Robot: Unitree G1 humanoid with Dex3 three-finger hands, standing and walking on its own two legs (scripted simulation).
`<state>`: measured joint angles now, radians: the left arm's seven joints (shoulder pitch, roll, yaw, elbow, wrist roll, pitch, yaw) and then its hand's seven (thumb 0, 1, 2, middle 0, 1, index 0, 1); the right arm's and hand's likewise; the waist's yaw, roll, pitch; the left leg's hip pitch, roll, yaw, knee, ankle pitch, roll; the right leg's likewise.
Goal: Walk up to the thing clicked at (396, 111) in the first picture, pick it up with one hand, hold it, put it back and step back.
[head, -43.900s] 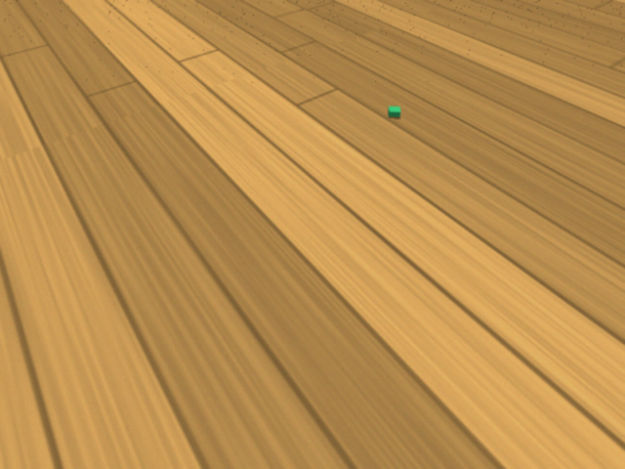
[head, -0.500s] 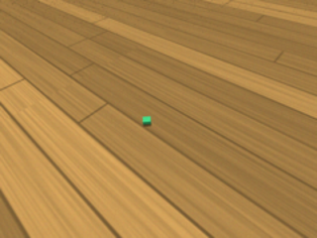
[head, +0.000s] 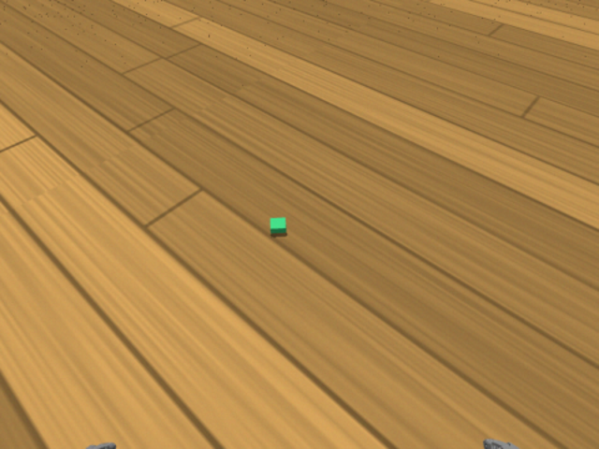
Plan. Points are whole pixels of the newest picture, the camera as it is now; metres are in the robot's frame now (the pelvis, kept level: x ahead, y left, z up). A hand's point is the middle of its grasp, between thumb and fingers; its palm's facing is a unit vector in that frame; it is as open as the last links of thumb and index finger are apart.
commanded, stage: step back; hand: left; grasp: from above
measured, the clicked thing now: (278, 225) +1.08 +0.13 -0.75
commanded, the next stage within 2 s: stand in 0.12 s
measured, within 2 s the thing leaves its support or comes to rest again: neither
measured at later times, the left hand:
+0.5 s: hand out of the picture +0.07 +0.24 -0.14, palm faces -0.03 -0.94 -0.34, open 7.4 cm
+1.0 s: hand out of the picture +0.05 +0.24 -0.14, palm faces -0.02 -0.94 -0.35, open 7.4 cm
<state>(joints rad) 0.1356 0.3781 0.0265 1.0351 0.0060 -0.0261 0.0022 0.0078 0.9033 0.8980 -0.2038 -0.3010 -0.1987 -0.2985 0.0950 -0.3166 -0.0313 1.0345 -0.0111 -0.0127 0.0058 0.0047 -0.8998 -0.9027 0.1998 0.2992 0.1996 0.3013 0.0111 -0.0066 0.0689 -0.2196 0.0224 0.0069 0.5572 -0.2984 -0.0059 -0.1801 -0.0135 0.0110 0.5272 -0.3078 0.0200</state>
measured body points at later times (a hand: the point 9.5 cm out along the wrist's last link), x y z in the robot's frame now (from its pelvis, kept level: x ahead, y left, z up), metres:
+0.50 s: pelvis -0.01 -0.01 +0.01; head +0.00 -0.01 +0.46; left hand +0.08 +0.29 -0.12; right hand +0.08 -0.31 -0.12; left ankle +0.00 +0.12 -0.73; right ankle -0.01 -0.14 -0.73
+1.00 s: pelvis -0.02 -0.02 +0.01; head -0.01 -0.02 +0.46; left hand +0.05 +0.29 -0.12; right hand +0.05 -0.32 -0.12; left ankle +0.00 +0.12 -0.73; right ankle -0.01 -0.14 -0.73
